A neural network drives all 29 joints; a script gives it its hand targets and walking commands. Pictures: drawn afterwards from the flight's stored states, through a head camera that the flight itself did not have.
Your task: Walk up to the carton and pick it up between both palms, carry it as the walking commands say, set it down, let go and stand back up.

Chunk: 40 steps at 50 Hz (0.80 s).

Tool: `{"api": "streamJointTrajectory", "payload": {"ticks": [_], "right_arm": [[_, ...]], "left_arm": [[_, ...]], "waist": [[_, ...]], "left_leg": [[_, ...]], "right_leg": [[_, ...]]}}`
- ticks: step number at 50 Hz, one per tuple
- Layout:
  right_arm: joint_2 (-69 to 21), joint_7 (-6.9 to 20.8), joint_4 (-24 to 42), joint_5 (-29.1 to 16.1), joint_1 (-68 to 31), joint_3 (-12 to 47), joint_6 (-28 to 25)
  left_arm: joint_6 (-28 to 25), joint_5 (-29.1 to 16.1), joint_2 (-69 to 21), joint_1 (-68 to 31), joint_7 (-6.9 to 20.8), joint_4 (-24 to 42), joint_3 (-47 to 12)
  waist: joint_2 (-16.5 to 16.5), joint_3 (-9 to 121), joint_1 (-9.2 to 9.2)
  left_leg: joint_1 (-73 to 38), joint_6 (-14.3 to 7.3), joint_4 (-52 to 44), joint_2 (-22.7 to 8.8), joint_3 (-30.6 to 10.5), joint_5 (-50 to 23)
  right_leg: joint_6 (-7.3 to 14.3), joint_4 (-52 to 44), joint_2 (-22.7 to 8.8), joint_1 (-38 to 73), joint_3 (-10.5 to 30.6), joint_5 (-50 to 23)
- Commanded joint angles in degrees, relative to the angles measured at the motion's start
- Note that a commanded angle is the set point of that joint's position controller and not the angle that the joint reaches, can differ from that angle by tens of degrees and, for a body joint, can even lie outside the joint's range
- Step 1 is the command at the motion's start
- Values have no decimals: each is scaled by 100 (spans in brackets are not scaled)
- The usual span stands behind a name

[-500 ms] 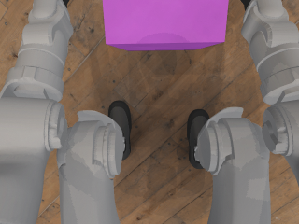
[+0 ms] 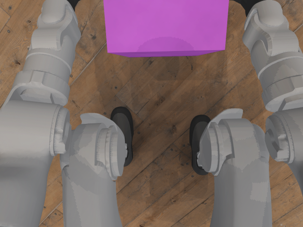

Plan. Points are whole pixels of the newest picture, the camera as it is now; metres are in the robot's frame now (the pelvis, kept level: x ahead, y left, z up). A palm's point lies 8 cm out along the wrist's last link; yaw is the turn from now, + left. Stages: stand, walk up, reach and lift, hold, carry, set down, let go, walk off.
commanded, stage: reach and lift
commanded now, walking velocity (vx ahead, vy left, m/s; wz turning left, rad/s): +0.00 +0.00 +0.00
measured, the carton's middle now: (163, 4) +0.54 +0.00 -0.25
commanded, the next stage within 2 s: none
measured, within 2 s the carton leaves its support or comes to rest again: leaves its support in 1.02 s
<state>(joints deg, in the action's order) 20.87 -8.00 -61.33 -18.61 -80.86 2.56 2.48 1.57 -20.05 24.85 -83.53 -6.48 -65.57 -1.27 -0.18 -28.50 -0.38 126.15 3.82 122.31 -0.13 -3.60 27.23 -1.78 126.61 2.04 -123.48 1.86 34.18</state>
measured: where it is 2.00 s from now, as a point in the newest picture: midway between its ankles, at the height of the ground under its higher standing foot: (161, 149)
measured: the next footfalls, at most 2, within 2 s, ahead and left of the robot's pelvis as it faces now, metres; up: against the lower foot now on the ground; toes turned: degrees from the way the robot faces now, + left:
none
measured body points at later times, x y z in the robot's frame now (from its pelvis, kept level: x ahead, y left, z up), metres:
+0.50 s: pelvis +0.00 +0.00 +0.00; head +0.38 -0.01 +0.23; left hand +0.57 +0.15 -0.19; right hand +0.54 -0.15 -0.20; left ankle +0.15 +0.14 -0.34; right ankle +0.11 -0.12 -0.34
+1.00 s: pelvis +0.01 +0.00 -0.02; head +0.37 -0.01 +0.24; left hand +0.57 +0.15 -0.18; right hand +0.55 -0.15 -0.20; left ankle +0.15 +0.14 -0.34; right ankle +0.11 -0.12 -0.34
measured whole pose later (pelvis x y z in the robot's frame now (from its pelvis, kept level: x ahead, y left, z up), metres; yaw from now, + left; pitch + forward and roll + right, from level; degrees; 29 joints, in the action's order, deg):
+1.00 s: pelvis +0.01 +0.00 -0.02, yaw -1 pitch +33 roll +1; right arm 14.6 -9.8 -65.1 -11.9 -83.5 -2.6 7.6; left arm 6.7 -10.7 17.5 -86.5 -9.2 -67.3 5.5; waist 0.7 -22.9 0.1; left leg 130.4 4.7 125.8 0.6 -4.7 28.0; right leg -2.1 129.5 3.5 -128.2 1.8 34.0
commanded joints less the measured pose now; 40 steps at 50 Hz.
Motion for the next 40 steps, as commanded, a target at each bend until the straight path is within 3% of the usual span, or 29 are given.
{"api": "streamJointTrajectory", "payload": {"ticks": [1, 8, 18, 23, 27, 33, 40], "right_arm": [[113, -57, 625, 68, -1681, -113, -246], [-90, -135, 383, 140, -1751, -116, -299], [-709, -143, 518, 16, -1836, 283, -465], [-1320, -39, 616, -44, -2101, 610, -490], [-2436, 217, 616, 11, -2620, 855, -445], [-4901, 937, 706, 278, -3771, 1009, -200], [-5757, 1375, 946, 431, -4003, 669, 114]], "left_arm": [[-277, 35, 27, -1592, -39, 753, 122], [-334, 189, -119, -1637, -149, 485, 171], [-486, 288, -814, -1563, -274, 520, -22], [-546, 231, -1433, -1789, -168, 561, -238], [-528, 266, -2521, -2298, 109, 602, -485], [-201, 540, -5055, -3287, 858, 746, -792], [166, 854, -5903, -3462, 1299, 950, -555]], "waist": [[93, 8823, -22], [110, 8652, 74], [141, 8944, 238], [203, 8948, 246], [201, 8854, 246], [116, 8346, 310], [28, 8147, 331]], "left_leg": [[-3705, -114, -560, 91, 756, -1385], [-3642, -116, -622, 142, 766, -1230], [-4054, -137, -666, 241, 727, -1764], [-4075, -160, -662, 292, 719, -1868], [-3997, -189, -591, 347, 727, -1827], [-3654, -202, -436, 501, 829, -1419], [-3226, -295, -359, 548, 1006, -1037]], "right_leg": [[-93, -1364, -7, 3347, -421, -1781], [-125, -1400, 46, 3218, -428, -1627], [-148, -1373, 202, 3197, -448, -2028], [-147, -1404, 276, 3234, -436, -2138], [-126, -1358, 355, 3126, -441, -2099], [-76, -1151, 507, 2792, -554, -1666], [-22, -1080, 556, 2551, -665, -1345]]}}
